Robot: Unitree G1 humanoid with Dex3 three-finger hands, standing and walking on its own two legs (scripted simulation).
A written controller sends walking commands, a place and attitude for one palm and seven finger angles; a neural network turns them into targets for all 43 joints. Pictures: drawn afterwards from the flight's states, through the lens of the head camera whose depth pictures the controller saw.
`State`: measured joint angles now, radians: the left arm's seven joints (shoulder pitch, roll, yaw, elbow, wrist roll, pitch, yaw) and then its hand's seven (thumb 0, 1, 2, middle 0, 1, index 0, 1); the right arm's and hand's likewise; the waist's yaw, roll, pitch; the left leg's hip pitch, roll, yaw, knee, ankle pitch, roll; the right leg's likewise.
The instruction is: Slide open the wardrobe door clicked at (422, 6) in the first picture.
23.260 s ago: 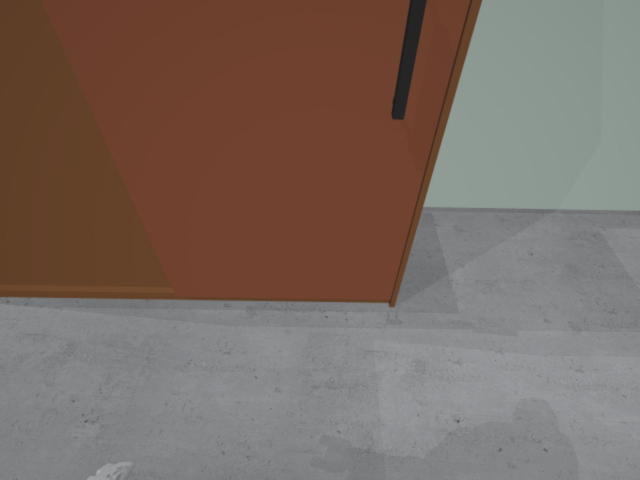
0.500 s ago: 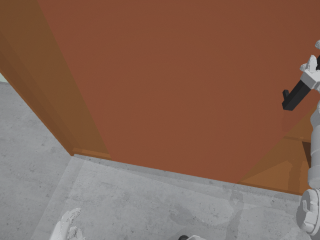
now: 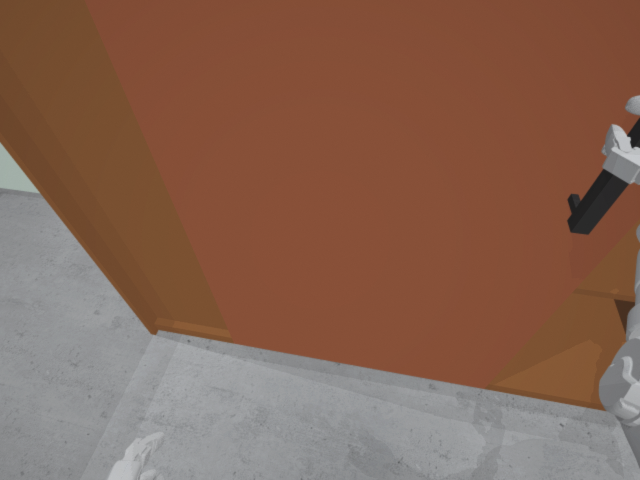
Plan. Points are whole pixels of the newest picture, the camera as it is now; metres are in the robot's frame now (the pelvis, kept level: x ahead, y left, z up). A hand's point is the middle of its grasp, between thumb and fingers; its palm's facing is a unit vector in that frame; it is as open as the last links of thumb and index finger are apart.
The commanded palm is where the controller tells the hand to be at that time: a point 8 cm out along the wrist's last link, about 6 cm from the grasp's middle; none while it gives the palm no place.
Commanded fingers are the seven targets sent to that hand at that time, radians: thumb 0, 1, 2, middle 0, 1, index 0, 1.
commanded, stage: loosen the grip on the handle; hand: right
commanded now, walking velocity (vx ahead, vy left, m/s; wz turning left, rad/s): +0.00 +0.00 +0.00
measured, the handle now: (632, 135) +0.49 -0.32 +0.20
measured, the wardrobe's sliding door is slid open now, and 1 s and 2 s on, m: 0.47 0.47 0.47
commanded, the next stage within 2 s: slip the hand off the handle in 0.46 s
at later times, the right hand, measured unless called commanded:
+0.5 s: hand (620, 158) +0.45 -0.30 +0.19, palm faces +0.41 +0.90 -0.17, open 14.3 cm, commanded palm +0.41 -0.33 +0.20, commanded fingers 0.00 0.55 -0.20 0.25 1.15 0.25 1.15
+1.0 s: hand out of the picture +0.44 -0.35 +0.20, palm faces +0.45 +0.88 -0.18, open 14.7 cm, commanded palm +0.40 -0.38 +0.20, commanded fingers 0.00 0.55 -0.20 0.25 1.15 0.25 1.15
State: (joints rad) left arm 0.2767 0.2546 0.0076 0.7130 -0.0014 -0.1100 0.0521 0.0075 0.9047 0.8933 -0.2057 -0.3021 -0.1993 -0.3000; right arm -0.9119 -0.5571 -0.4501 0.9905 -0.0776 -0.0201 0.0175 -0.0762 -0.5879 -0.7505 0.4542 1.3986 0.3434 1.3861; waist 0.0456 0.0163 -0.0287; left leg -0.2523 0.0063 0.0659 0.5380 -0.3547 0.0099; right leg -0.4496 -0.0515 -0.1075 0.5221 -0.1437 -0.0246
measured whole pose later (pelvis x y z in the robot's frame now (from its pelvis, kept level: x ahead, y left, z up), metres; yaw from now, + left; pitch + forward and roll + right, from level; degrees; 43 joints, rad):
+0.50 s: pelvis -0.01 -0.01 +0.00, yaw +0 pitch +5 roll +2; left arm 0.40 0.27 0.01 0.76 -0.02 -0.07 0.08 0.01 0.91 0.89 -0.20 -0.30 -0.20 -0.30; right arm -0.84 -0.58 -0.41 0.92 -0.04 -0.10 -0.03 -0.01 0.53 -0.21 0.35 1.24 0.30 1.20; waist 0.08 0.00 -0.03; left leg -0.31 0.00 0.06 0.57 -0.36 0.00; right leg -0.51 -0.06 -0.11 0.57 -0.15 -0.04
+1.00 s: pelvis +0.00 +0.00 -0.01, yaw -1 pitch +7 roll +2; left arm 0.36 0.28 -0.01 0.71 -0.03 -0.04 0.10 0.00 0.90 0.89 -0.21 -0.30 -0.20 -0.30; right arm -0.84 -0.71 -0.47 0.98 -0.02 -0.09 0.10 -0.01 0.55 -0.20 0.26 1.16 0.26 1.15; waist 0.06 0.00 -0.04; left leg -0.30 -0.01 0.08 0.57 -0.37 0.01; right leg -0.53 -0.06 -0.08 0.59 -0.17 -0.03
